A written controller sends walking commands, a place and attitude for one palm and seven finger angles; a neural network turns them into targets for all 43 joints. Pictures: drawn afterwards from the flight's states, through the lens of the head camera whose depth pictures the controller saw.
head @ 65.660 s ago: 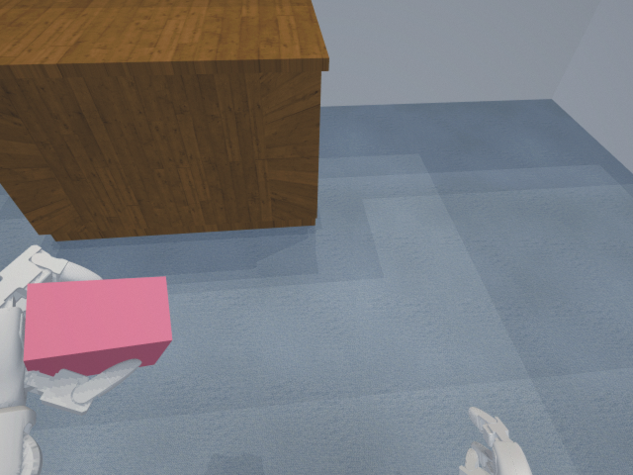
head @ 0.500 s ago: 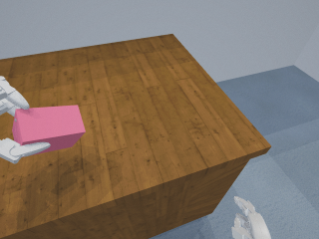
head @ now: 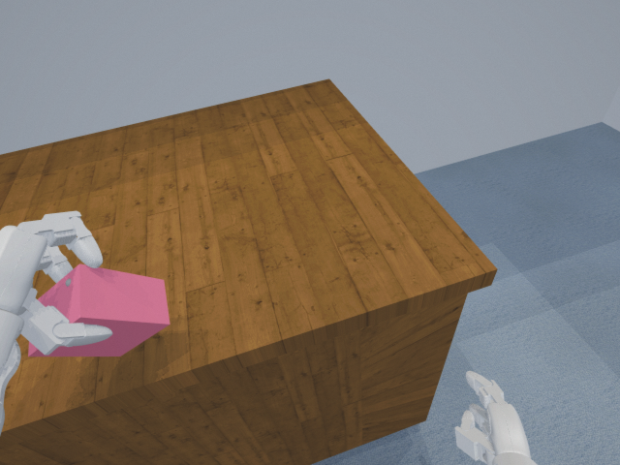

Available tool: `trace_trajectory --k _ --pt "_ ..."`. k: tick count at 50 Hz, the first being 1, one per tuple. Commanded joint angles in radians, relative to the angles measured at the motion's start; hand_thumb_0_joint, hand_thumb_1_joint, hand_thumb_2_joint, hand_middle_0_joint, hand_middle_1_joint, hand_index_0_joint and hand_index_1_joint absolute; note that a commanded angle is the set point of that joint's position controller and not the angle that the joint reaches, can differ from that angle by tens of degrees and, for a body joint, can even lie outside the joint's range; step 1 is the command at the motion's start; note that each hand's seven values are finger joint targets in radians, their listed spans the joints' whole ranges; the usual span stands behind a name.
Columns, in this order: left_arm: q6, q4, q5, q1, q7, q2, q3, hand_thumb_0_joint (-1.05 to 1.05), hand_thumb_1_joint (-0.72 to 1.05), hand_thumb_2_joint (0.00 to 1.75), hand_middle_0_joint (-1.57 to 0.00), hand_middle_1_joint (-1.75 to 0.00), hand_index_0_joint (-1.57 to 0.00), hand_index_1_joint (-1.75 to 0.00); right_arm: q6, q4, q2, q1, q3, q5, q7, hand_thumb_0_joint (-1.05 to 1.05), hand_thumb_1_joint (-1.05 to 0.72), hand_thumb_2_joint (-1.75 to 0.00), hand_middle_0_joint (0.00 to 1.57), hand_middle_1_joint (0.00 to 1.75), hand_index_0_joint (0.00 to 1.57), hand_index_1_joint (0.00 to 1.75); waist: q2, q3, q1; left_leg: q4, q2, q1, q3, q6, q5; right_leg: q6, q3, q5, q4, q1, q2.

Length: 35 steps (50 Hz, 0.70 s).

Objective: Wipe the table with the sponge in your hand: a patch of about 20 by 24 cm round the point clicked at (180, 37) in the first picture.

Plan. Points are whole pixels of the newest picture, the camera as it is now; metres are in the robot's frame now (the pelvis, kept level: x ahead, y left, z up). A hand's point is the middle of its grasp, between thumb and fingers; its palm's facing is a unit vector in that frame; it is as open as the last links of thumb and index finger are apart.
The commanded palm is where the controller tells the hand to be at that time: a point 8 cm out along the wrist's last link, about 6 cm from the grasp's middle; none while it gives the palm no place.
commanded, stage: turn the palm down, sponge in hand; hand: left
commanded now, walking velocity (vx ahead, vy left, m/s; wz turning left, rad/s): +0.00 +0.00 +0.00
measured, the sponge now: (115, 316) +0.25 +0.27 +0.11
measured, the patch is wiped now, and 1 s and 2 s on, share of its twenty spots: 0.90 0.90 0.90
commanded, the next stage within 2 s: move the sponge above the wiping area in 1.54 s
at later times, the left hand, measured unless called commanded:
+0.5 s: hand (105, 267) +0.26 +0.25 +0.19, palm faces +0.21 -0.32 -0.92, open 9.8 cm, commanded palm +0.22 +0.29 +0.25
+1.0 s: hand (60, 259) +0.25 +0.30 +0.20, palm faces +0.21 -0.10 -0.97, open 9.7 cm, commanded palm +0.21 +0.31 +0.27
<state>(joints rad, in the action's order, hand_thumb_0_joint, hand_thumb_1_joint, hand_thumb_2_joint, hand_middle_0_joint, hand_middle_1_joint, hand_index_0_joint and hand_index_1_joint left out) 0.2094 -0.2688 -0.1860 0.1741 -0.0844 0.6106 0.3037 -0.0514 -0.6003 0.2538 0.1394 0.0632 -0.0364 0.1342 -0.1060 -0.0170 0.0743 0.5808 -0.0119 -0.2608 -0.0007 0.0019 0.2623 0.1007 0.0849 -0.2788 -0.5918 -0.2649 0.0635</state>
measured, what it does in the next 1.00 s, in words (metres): stands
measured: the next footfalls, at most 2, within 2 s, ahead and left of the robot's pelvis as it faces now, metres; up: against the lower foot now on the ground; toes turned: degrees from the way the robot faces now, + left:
none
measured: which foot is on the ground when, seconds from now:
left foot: down 0.00-1.00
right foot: down 0.00-1.00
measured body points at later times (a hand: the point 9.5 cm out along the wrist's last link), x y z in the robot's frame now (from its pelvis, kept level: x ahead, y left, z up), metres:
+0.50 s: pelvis +0.02 +0.00 -0.01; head +0.01 -0.06 +0.44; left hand +0.24 +0.27 +0.24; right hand +0.22 -0.25 -0.10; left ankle +0.04 +0.14 -0.73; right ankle +0.03 -0.04 -0.73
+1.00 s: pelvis +0.00 +0.04 +0.01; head -0.02 -0.01 +0.45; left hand +0.24 +0.30 +0.25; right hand +0.26 -0.15 -0.06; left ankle +0.04 +0.14 -0.73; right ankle +0.03 -0.04 -0.73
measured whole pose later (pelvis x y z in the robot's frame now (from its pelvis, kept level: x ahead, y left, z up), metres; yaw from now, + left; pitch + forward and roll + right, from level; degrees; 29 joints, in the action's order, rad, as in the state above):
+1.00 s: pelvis +0.00 +0.04 +0.01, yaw -3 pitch -4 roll +1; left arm 0.45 -0.45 -0.73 0.06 -0.10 0.66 0.00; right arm -0.01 -0.64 0.25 0.01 0.08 -0.05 0.11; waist -0.11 -0.02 0.15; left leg 0.49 -0.07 -0.18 0.01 -0.03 0.23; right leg 0.06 0.01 -0.24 -0.54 -0.22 0.04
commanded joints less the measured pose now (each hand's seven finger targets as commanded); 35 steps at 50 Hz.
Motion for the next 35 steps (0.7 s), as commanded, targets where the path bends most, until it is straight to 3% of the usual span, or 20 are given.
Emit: trace_trajectory --k 1,2,3,6,7,8,12,15,17,19,20,22,23,25,26,27,28,31,32,35 --pt "-0.141 -0.288 0.006 -0.078 -0.003 0.349 0.272 0.00 0.10 1.30 -1.20 -1.60 -1.20 -1.60 -0.057 0.189 0.098 -0.145 -0.063 0.014 0.007 0.00 -0.90 -0.90 0.20 0.30 0.20 0.30 0.185 0.153 0.037 0.021 0.009 -0.061 0.025 -0.022 -0.082 -0.115 -0.303 -0.048 0.206 0.103 -0.175" --pt "-0.158 -0.301 0.008 -0.053 0.020 0.400 0.341 0.00 0.10 1.30 -1.20 -1.60 -1.20 -1.60 -0.064 0.183 0.096 -0.160 -0.064 0.009 0.000 0.00 -0.90 -0.90 0.20 0.30 0.20 0.30 0.141 0.166 0.061 0.035 0.001 -0.075 0.025 -0.015 -0.095 -0.109 -0.335 -0.008 0.193 0.128 -0.178" --pt "-0.169 -0.318 0.013 -0.039 0.038 0.355 0.325 0.00 0.10 1.30 -1.20 -1.60 -1.20 -1.60 -0.058 0.188 0.087 -0.144 -0.070 0.012 -0.009 0.00 -0.90 -0.90 0.20 0.30 0.20 0.30 0.111 0.189 0.059 0.046 0.005 -0.092 0.031 -0.008 -0.114 -0.113 -0.337 0.084 0.166 0.149 -0.198" --pt "-0.151 -0.335 0.021 0.041 0.096 0.354 0.359 0.00 0.10 1.30 -1.20 -1.60 -1.20 -1.60 -0.048 0.177 0.108 -0.093 -0.096 0.007 -0.023 0.00 -0.90 -0.90 0.20 0.30 0.20 0.30 0.039 0.208 0.055 0.065 0.008 -0.102 0.039 -0.002 -0.119 -0.115 -0.368 0.243 0.119 0.144 -0.211" --pt "-0.133 -0.301 0.006 0.034 0.122 0.358 0.356 0.00 0.10 1.30 -1.20 -1.60 -1.20 -1.60 -0.044 0.161 0.113 -0.109 -0.094 -0.001 -0.026 0.00 -0.90 -0.90 0.20 0.30 0.20 0.30 0.027 0.175 0.054 0.073 -0.004 -0.112 0.037 -0.002 -0.113 -0.104 -0.380 0.224 0.125 0.118 -0.199" --pt "-0.107 -0.262 0.000 0.029 0.129 0.321 0.305 0.00 0.10 1.30 -1.20 -1.60 -1.20 -1.60 -0.032 0.163 0.125 -0.086 -0.103 0.000 -0.027 0.00 -0.90 -0.90 0.20 0.30 0.20 0.30 0.049 0.151 0.038 0.072 0.004 -0.140 0.042 0.000 -0.085 -0.113 -0.374 0.198 0.130 0.099 -0.210" --pt "-0.006 -0.184 -0.053 -0.020 0.120 0.363 0.253 0.00 0.10 1.30 -1.20 -1.60 -1.20 -1.60 -0.015 0.164 0.149 -0.148 -0.105 -0.021 -0.008 0.00 -0.90 -0.90 0.20 0.30 0.20 0.30 0.142 0.069 0.024 0.092 -0.003 -0.182 0.054 -0.010 0.004 -0.126 -0.442 0.031 0.166 0.047 -0.223" --pt "0.017 -0.240 -0.103 -0.089 0.081 0.383 0.203 0.00 0.10 1.30 -1.20 -1.60 -1.20 -1.60 -0.015 0.194 0.151 -0.148 -0.099 -0.017 0.011 0.00 -0.90 -0.90 0.20 0.30 0.20 0.30 0.142 0.129 0.010 0.097 -0.003 -0.181 0.058 -0.017 0.009 -0.142 -0.422 0.034 0.141 0.073 -0.228" --pt "0.001 -0.325 -0.143 -0.142 0.078 0.381 0.180 0.00 0.10 1.30 -1.20 -1.60 -1.20 -1.60 -0.033 0.210 0.121 -0.229 -0.081 -0.030 0.013 0.00 -0.90 -0.90 0.20 0.30 0.20 0.30 0.106 0.164 0.020 0.104 -0.018 -0.138 0.050 -0.022 -0.028 -0.120 -0.438 -0.002 0.141 0.063 -0.206" --pt "-0.030 -0.393 -0.175 -0.124 0.078 0.362 0.157 0.00 0.10 1.30 -1.20 -1.60 -1.20 -1.60 -0.041 0.212 0.120 -0.183 -0.091 -0.012 0.019 0.00 -0.90 -0.90 0.20 0.30 0.20 0.30 0.097 0.228 0.015 0.108 -0.015 -0.092 0.051 -0.025 -0.076 -0.120 -0.408 0.055 0.123 0.073 -0.204" --pt "-0.044 -0.429 -0.188 -0.096 0.082 0.376 0.178 0.00 0.10 1.30 -1.20 -1.60 -1.20 -1.60 -0.050 0.209 0.121 -0.175 -0.093 -0.006 0.020 0.00 -0.90 -0.90 0.20 0.30 0.20 0.30 0.091 0.265 0.022 0.108 -0.014 -0.069 0.051 -0.028 -0.114 -0.119 -0.396 0.130 0.105 0.092 -0.200" --pt "-0.034 -0.463 -0.222 -0.076 0.108 0.415 0.223 0.00 0.10 1.30 -1.20 -1.60 -1.20 -1.60 -0.060 0.207 0.113 -0.207 -0.085 -0.009 0.016 0.00 -0.90 -0.90 0.20 0.30 0.20 0.30 0.061 0.272 0.050 0.092 -0.023 -0.038 0.042 -0.033 -0.168 -0.092 -0.376 0.161 0.088 0.083 -0.163" --pt "-0.025 -0.450 -0.236 -0.083 0.120 0.392 0.216 0.00 0.10 1.30 -1.20 -1.60 -1.20 -1.60 -0.051 0.198 0.112 -0.170 -0.089 0.000 0.011 0.00 -0.90 -0.90 0.20 0.30 0.20 0.30 0.056 0.299 0.043 0.080 -0.013 -0.033 0.042 -0.034 -0.202 -0.093 -0.321 0.232 0.068 0.100 -0.162" --pt "0.017 -0.414 -0.253 -0.070 0.136 0.410 0.249 0.00 0.10 1.30 -1.20 -1.60 -1.20 -1.60 -0.042 0.186 0.118 -0.148 -0.091 0.001 0.010 0.00 -0.90 -0.90 0.20 0.30 0.20 0.30 0.055 0.261 0.052 0.030 -0.005 -0.032 0.042 -0.031 -0.226 -0.088 -0.253 0.265 0.050 0.085 -0.133" --pt "0.053 -0.387 -0.261 -0.089 0.144 0.393 0.229 0.00 0.10 1.30 -1.20 -1.60 -1.20 -1.60 -0.034 0.184 0.120 -0.153 -0.091 -0.003 0.006 0.00 -0.90 -0.90 0.20 0.30 0.20 0.30 0.035 0.232 0.057 0.001 -0.004 -0.034 0.041 -0.029 -0.232 -0.084 -0.219 0.260 0.049 0.073 -0.120" --pt "0.094 -0.345 -0.272 -0.107 0.158 0.385 0.231 0.00 0.10 1.30 -1.20 -1.60 -1.20 -1.60 -0.033 0.179 0.119 -0.192 -0.085 -0.016 -0.004 0.00 -0.90 -0.90 0.20 0.30 0.20 0.30 0.027 0.196 0.070 -0.010 -0.008 -0.031 0.038 -0.024 -0.245 -0.069 -0.223 0.259 0.056 0.064 -0.100" --pt "0.137 -0.313 -0.270 -0.133 0.155 0.335 0.167 0.00 0.10 1.30 -1.20 -1.60 -1.20 -1.60 -0.016 0.178 0.128 -0.164 -0.085 -0.009 -0.008 0.00 -0.90 -0.90 0.20 0.30 0.20 0.30 0.028 0.180 0.058 -0.026 0.002 -0.040 0.036 -0.022 -0.248 -0.073 -0.192 0.275 0.062 0.073 -0.106" --pt "0.225 -0.262 -0.308 -0.171 0.127 0.345 0.121 0.00 0.10 1.30 -1.20 -1.60 -1.20 -1.60 0.010 0.180 0.135 -0.178 -0.070 -0.020 -0.012 0.00 -0.90 -0.90 0.20 0.30 0.20 0.30 0.092 0.154 0.054 -0.070 0.003 -0.035 0.045 -0.021 -0.209 -0.082 -0.170 0.198 0.089 0.064 -0.091" --pt "0.250 -0.231 -0.323 -0.182 0.114 0.327 0.101 0.00 0.10 1.30 -1.20 -1.60 -1.20 -1.60 0.007 0.178 0.128 -0.235 -0.055 -0.033 -0.017 0.00 -0.90 -0.90 0.20 0.30 0.20 0.30 0.080 0.130 0.058 -0.077 -0.004 -0.027 0.048 -0.021 -0.200 -0.070 -0.182 0.177 0.103 0.053 -0.079" --pt "0.292 -0.262 -0.364 -0.219 0.050 0.304 0.013 0.00 0.10 1.30 -1.20 -1.60 -1.20 -1.60 0.016 0.201 0.123 -0.242 -0.036 -0.039 -0.016 0.00 -0.90 -0.90 0.20 0.30 0.20 0.30 0.110 0.165 0.042 -0.099 -0.005 -0.006 0.050 -0.035 -0.158 -0.086 -0.150 0.138 0.119 0.076 -0.092"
